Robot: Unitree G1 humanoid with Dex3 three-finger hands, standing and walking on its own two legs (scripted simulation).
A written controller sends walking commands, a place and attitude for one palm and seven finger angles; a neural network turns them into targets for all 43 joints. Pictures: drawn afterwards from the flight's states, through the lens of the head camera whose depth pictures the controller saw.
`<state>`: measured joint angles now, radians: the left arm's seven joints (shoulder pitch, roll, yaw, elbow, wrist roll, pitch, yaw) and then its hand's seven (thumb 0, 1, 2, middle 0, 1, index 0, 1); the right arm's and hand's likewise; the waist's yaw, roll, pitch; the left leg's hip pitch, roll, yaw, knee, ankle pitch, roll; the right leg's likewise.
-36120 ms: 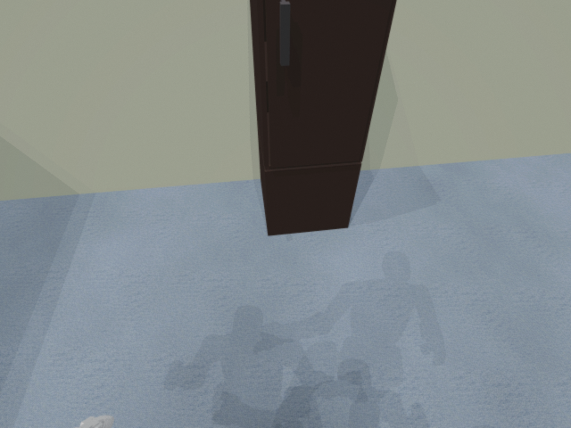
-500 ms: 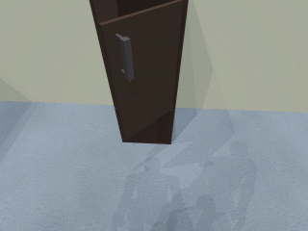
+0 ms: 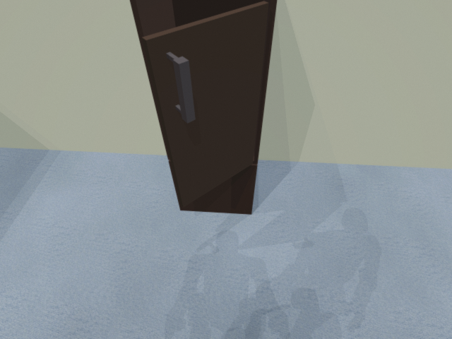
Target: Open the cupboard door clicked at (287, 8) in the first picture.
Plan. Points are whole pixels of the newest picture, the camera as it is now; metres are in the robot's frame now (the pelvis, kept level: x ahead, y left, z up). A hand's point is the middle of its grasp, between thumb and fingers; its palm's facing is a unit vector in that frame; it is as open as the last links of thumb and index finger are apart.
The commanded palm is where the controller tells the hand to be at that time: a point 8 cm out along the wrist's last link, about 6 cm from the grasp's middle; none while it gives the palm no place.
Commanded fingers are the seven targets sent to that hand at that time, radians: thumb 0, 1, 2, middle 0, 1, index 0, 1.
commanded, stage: walk to a spot facing it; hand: left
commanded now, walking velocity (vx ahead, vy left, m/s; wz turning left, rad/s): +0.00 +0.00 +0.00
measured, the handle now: (180, 88) +0.60 +0.14 +0.13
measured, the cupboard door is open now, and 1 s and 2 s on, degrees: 43 43 43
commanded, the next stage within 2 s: none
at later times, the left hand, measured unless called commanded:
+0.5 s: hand out of the picture +0.07 +0.20 -0.18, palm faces -0.12 -0.97 -0.23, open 7.4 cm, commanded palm none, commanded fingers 0.00 0.90 0.90 -0.20 -0.30 -0.20 -0.30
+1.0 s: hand (176, 338) +0.16 +0.12 -0.18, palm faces -0.42 -0.88 -0.21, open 7.4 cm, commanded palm none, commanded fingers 0.00 0.90 0.90 -0.20 -0.30 -0.20 -0.30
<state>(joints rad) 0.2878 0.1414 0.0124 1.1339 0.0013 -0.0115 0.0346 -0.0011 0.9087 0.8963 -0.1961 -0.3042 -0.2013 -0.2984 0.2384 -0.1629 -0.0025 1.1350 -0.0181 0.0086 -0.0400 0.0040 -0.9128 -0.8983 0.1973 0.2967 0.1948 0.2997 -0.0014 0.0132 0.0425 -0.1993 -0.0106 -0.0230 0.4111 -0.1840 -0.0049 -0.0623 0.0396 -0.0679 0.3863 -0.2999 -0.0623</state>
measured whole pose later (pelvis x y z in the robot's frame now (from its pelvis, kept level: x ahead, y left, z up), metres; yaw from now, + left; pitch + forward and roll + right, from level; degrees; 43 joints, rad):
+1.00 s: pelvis -0.01 -0.02 -0.01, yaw -28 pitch +1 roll +0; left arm 0.14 0.24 0.09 0.91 0.02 0.07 -0.03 0.00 0.91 0.90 -0.20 -0.30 -0.20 -0.30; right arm 0.19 -0.21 -0.03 0.88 -0.04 0.01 -0.03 0.00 -0.91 -0.90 0.20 0.30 0.20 0.30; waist 0.01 -0.03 0.10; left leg -0.28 0.09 0.08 0.57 -0.31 -0.03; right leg -0.48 0.02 0.02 1.00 -0.48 0.03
